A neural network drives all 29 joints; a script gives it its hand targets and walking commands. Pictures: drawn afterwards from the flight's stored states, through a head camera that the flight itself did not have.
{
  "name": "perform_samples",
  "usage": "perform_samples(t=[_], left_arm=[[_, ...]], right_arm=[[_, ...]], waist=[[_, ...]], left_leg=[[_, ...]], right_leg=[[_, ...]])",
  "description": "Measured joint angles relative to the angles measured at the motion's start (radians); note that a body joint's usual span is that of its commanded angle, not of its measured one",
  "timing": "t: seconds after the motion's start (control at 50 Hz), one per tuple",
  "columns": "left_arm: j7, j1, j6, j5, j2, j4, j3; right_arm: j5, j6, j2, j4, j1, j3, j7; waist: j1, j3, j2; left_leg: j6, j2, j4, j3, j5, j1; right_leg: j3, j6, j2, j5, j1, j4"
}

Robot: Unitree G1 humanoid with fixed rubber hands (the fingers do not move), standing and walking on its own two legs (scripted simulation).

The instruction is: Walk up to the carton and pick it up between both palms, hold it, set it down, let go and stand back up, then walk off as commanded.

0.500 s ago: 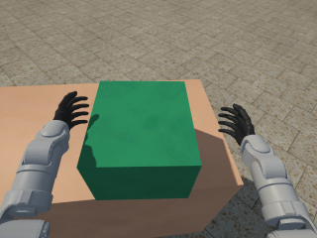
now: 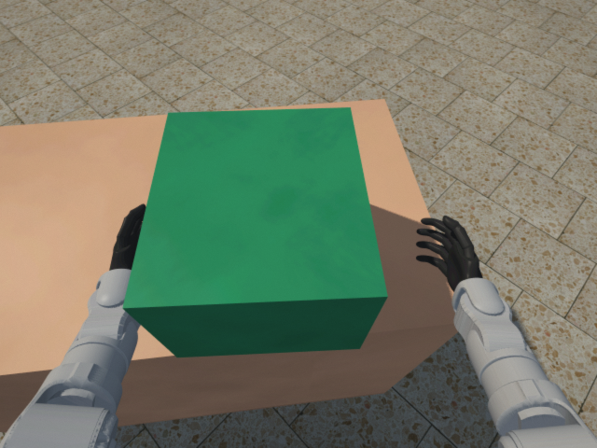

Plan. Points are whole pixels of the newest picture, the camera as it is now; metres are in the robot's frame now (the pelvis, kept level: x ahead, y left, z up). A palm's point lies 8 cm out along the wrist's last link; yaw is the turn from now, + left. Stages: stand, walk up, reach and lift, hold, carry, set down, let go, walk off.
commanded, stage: reach and lift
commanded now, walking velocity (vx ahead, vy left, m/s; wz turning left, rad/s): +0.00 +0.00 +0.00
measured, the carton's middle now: (264, 231) +0.43 +0.06 +0.01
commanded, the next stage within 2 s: none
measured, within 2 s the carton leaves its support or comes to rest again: neither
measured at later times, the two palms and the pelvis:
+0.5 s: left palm (135, 248) +0.39 +0.23 +0.02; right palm (424, 249) +0.40 -0.17 +0.01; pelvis +0.01 +0.00 +0.00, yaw +0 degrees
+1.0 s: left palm (139, 249) +0.39 +0.23 +0.02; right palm (412, 251) +0.39 -0.16 +0.01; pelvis +0.00 +0.01 +0.00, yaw +0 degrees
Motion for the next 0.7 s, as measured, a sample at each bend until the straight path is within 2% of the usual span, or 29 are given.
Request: perform_samples(t=[0.08,0.18,0.26,0.56,0.7], left_arm=[[-0.006,-0.02,-0.029,-0.003,0.001,0.018,-0.001],[-0.036,-0.05,-0.034,-0.003,0.0,0.056,-0.001],[-0.044,-0.051,-0.034,-0.003,-0.002,0.059,-0.001],[-0.019,-0.052,-0.058,-0.003,-0.024,0.061,-0.001],[-0.012,-0.069,-0.069,-0.003,-0.033,0.09,-0.001]], right_arm=[[0.0,-0.022,0.008,0.0,-0.01,0.007,-0.016],[0.0,-0.041,0.009,0.0,-0.027,0.026,-0.04],[0.0,-0.058,0.009,0.0,-0.047,0.047,-0.043],[0.0,-0.094,0.131,0.117,-0.098,0.058,-0.028],[0.0,-0.115,0.146,0.128,-0.115,0.057,-0.05]], waist=[[0.0,-0.041,0.009],[0.0,-0.073,0.007],[0.0,-0.088,-0.001],[0.001,-0.09,-0.027],[0.001,-0.09,-0.026]], left_leg=[[0.0,-0.001,0.016,0.0,-0.005,-0.055],[0.0,-0.001,0.021,0.0,-0.012,-0.068],[0.0,-0.001,0.023,0.0,-0.015,-0.069],[0.0,-0.001,0.027,0.0,-0.015,-0.071],[0.0,-0.001,0.033,0.0,-0.015,-0.074]], right_leg=[[-0.001,0.0,0.0,-0.006,-0.055,0.018],[-0.001,0.0,0.0,-0.01,-0.067,0.019],[-0.001,0.0,0.0,-0.013,-0.067,0.019],[-0.001,0.0,0.0,-0.011,-0.067,0.019],[-0.001,0.0,0.0,-0.009,-0.067,0.019]])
